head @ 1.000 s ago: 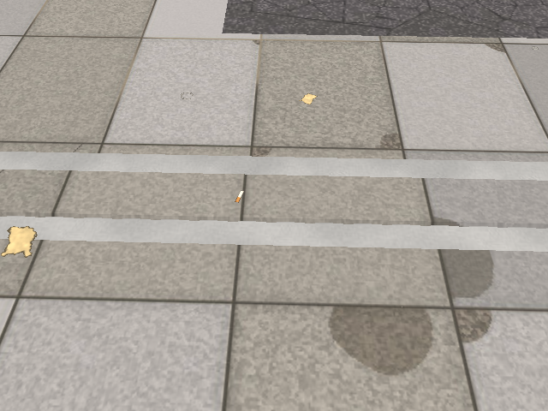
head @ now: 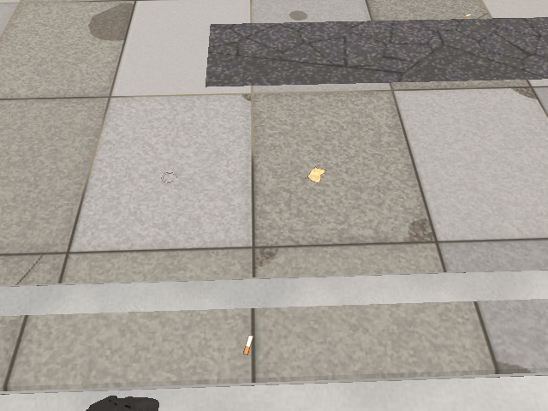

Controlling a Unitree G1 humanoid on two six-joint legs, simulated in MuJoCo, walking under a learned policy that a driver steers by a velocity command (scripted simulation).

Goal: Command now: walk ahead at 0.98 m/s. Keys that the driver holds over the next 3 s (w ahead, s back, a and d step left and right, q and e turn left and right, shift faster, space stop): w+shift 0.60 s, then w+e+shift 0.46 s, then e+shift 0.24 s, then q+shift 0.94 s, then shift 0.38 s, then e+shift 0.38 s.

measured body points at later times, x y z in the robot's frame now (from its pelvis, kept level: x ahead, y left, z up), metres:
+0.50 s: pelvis +0.48 +0.00 -0.01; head +0.51 +0.00 +0.44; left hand +0.37 +0.24 -0.14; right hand +0.73 -0.21 -0.08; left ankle +0.73 +0.14 -0.68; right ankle +0.30 -0.07 -0.73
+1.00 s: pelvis +0.98 +0.01 -0.06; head +0.99 +0.01 +0.39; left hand +1.21 +0.21 -0.17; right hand +0.84 -0.22 -0.20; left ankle +0.74 +0.11 -0.73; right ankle +1.15 -0.08 -0.76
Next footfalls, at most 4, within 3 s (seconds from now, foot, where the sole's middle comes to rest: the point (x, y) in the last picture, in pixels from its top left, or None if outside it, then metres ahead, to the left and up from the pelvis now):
0.12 right None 0.34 -0.08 -0.77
0.58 left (226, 306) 0.77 0.11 -0.77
1.06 right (272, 220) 1.17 -0.04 -0.91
1.34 left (259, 142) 1.56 -0.02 -0.91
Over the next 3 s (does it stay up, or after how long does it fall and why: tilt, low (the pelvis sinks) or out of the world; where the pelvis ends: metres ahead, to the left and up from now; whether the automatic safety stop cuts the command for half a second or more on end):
stays up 1.44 -0.05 -0.13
